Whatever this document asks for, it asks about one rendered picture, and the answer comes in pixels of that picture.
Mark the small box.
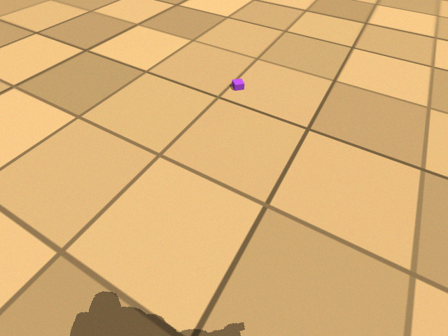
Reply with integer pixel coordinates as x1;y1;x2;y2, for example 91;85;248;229
232;78;244;91

